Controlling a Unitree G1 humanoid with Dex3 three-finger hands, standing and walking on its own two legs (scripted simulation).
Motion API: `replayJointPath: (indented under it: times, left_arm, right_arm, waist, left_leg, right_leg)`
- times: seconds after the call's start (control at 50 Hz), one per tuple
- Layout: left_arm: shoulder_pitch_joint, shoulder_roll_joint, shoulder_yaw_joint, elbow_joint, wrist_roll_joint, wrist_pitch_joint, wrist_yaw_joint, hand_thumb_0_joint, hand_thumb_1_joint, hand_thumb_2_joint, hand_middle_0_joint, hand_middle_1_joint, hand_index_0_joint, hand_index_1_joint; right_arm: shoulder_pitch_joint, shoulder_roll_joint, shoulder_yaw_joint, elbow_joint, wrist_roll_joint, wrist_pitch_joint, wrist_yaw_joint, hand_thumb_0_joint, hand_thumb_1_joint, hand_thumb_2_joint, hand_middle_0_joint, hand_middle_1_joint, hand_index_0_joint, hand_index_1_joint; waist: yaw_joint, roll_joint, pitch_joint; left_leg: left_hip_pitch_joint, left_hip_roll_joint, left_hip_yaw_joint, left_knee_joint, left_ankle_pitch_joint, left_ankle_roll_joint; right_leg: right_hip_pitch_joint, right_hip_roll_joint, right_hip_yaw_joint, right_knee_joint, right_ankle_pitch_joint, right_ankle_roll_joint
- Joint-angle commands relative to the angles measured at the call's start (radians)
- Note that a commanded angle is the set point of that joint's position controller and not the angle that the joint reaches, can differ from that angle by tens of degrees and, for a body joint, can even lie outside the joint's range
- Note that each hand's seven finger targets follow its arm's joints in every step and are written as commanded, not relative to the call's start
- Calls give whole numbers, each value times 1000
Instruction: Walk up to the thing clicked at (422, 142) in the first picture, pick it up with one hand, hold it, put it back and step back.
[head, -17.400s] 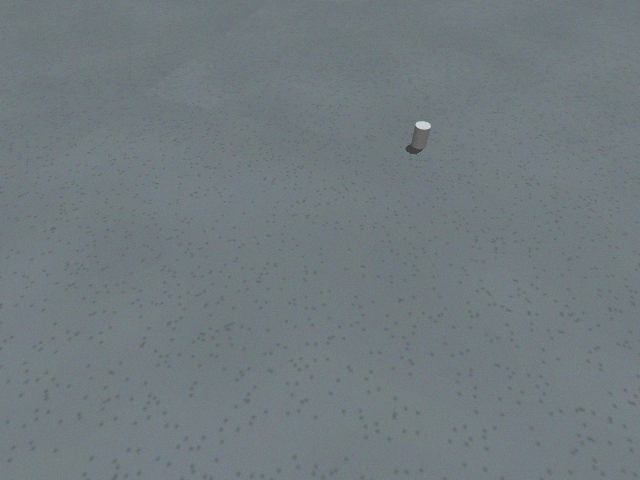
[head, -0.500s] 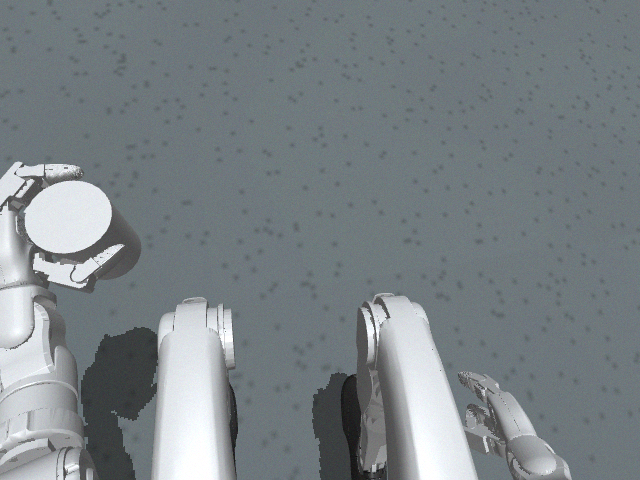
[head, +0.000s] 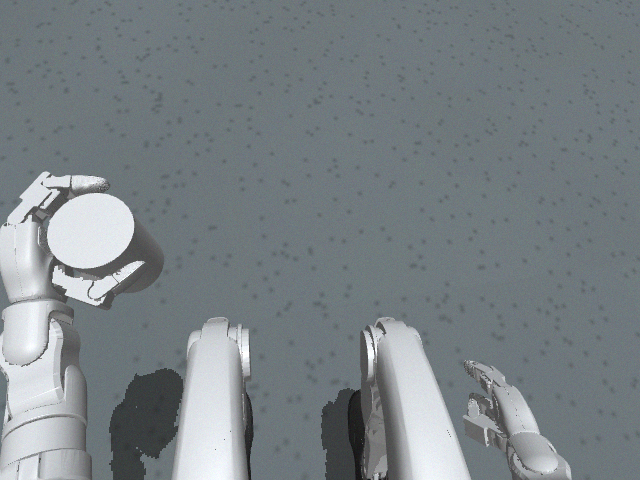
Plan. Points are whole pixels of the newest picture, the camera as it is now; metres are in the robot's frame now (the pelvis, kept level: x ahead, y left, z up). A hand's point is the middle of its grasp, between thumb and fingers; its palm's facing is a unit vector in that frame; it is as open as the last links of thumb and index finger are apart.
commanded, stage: lift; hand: left
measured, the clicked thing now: (114, 248) +0.38 +0.25 -0.03
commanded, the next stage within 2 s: hold in 1.62 s
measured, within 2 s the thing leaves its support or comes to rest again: neither
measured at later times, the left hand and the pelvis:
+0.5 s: hand out of the picture +0.37 +0.25 +0.18, palm faces +0.26 -0.96 -0.04, open 11.1 cm; pelvis +0.04 +0.01 +0.15, yaw +3 degrees
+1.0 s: hand out of the picture +0.37 +0.22 +0.26, palm faces +0.24 -0.97 -0.03, open 11.0 cm; pelvis +0.06 +0.01 +0.23, yaw +4 degrees
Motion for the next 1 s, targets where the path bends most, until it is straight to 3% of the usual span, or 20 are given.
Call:
replayJointPath:
  times: [0.0,0.02,0.06,0.08,0.16,0.28,0.3,0.34,0.36,0.42,0.5,0.6,0.68,0.76,0.8,0.82,0.84,0.86,0.98]
  left_arm:
    - [-168,217,48,-363,-24,-41,34,0,47,1212,-1222,-1389,-1262,-1370]
    - [-147,191,24,-375,-22,-28,43,0,39,1213,-1213,-1386,-1254,-1366]
    - [-154,189,22,-443,-24,-12,66,0,69,1215,-1206,-1377,-1245,-1359]
    - [-135,170,-5,-452,-20,4,74,0,72,1209,-1209,-1377,-1248,-1359]
    - [-64,162,-20,-521,-9,44,115,0,70,1220,-1200,-1377,-1236,-1361]
    - [22,124,-45,-509,4,90,167,0,91,1224,-1199,-1368,-1233,-1354]
    - [-6,114,-57,-498,6,91,171,0,76,1220,-1194,-1366,-1228,-1352]
    - [-2,115,-58,-478,14,91,175,0,89,1213,-1191,-1355,-1225,-1342]
    - [-10,102,-83,-476,21,90,173,0,73,1197,-1188,-1347,-1222,-1332]
    - [-3,95,-102,-437,39,91,174,0,69,1182,-1185,-1336,-1219,-1322]
    - [-5,69,-131,-461,28,84,164,0,66,1160,-1178,-1313,-1208,-1301]
    - [-38,70,-120,-459,35,63,181,0,32,1124,-1170,-1288,-1196,-1279]
    - [1,80,-111,-437,41,50,189,0,33,1127,-1157,-1282,-1184,-1273]
    - [3,54,-140,-443,40,35,184,0,64,1151,-1168,-1295,-1192,-1289]
    - [-17,40,-159,-441,34,32,182,0,47,1151,-1183,-1303,-1206,-1299]
    - [-25,49,-145,-432,37,33,184,0,48,1145,-1182,-1297,-1204,-1293]
    - [-8,29,-170,-425,39,36,182,0,73,1147,-1180,-1291,-1200,-1287]
    - [-29,43,-158,-420,43,34,184,0,47,1150,-1187,-1301,-1206,-1299]
    - [-8,24,-162,-414,47,28,192,0,49,1151,-1170,-1295,-1192,-1291]
  right_arm:
    - [64,-169,-68,-121,10,-33,-28,0,-902,-894,200,299,200,299]
    - [61,-171,-70,-123,12,-33,-31,0,-902,-894,200,299,200,299]
    - [58,-161,-68,-131,17,-37,-36,0,-896,-893,200,299,200,299]
    - [68,-155,-70,-133,18,-38,-41,0,-902,-894,200,299,200,299]
    - [82,-144,-69,-145,24,-46,-49,0,-902,-895,200,299,200,299]
    - [85,-126,-61,-147,30,-58,-61,0,-895,-894,200,300,200,300]
    - [85,-121,-59,-143,30,-61,-63,0,-898,-895,200,300,200,300]
    - [98,-125,-60,-133,29,-66,-64,0,-896,-894,200,300,200,300]
    - [105,-121,-58,-130,27,-68,-65,0,-895,-893,200,300,200,300]
    - [115,-121,-56,-133,25,-69,-64,0,-897,-894,200,299,200,299]
    - [125,-116,-51,-141,25,-81,-60,0,-898,-894,200,299,200,299]
    - [120,-109,-49,-138,20,-94,-57,0,-905,-896,200,300,200,300]
    - [144,-109,-48,-133,17,-95,-59,0,-908,-897,200,299,200,299]
    - [147,-103,-45,-130,12,-94,-60,0,-906,-897,200,300,200,300]
    - [144,-100,-41,-130,13,-96,-59,0,-909,-898,200,300,200,300]
    - [159,-102,-44,-122,10,-96,-60,0,-913,-899,200,300,200,300]
    - [143,-102,-43,-130,10,-96,-60,0,-908,-898,200,300,200,300]
    - [145,-103,-44,-122,10,-98,-59,0,-913,-899,200,300,200,300]
    - [159,-96,-42,-122,4,-89,-58,0,-909,-898,200,300,200,300]
  waist:
    - [26,111,-610]
    - [15,112,-589]
    - [19,122,-597]
    - [4,110,-605]
    - [1,65,-607]
    - [-5,62,-483]
    - [-21,55,-439]
    - [-19,78,-432]
    - [-25,98,-413]
    - [-22,114,-358]
    - [-17,115,-363]
    - [-11,118,-301]
    - [-13,82,-338]
    - [-13,63,-328]
    - [-18,57,-300]
    - [-21,62,-309]
    - [-20,52,-278]
    - [-20,55,-258]
    - [-9,43,-280]
  left_leg:
    - [563,-22,41,-337,122,49]
    - [590,-21,34,-359,124,48]
    - [623,-23,35,-393,107,46]
    - [636,-23,41,-400,135,49]
    - [707,-26,47,-457,220,56]
    - [822,-30,39,-590,237,52]
    - [808,-31,41,-605,220,53]
    - [878,-29,33,-647,244,49]
    - [899,-30,36,-665,252,46]
    - [970,-24,21,-740,242,36]
    - [1058,-28,30,-808,272,33]
    - [1109,-26,24,-892,225,28]
    - [1160,-29,37,-910,313,32]
    - [1199,-33,48,-941,368,34]
    - [1202,-36,61,-952,360,36]
    - [1219,-35,61,-962,372,36]
    - [1223,-35,60,-984,349,35]
    - [1221,-35,63,-992,333,36]
    - [1296,-37,70,-1033,421,33]
  right_leg:
    - [354,25,-4,-336,169,-48]
    - [353,25,-8,-347,176,-49]
    - [392,22,1,-387,165,-47]
    - [438,21,7,-415,191,-42]
    - [583,19,18,-502,279,-31]
    - [670,22,6,-606,297,-32]
    - [685,21,10,-629,291,-32]
    - [700,19,4,-642,308,-36]
    - [705,17,5,-660,315,-37]
    - [724,14,-4,-700,303,-40]
    - [814,13,-8,-774,333,-41]
    - [852,10,-7,-841,299,-38]
    - [950,9,-6,-880,378,-36]
    - [1017,11,-6,-922,430,-34]
    - [1042,10,1,-953,435,-30]
    - [1050,11,1,-963,446,-30]
    - [1056,11,-3,-975,424,-29]
    - [1055,10,0,-989,413,-29]
    - [1153,13,-2,-1031,490,-28]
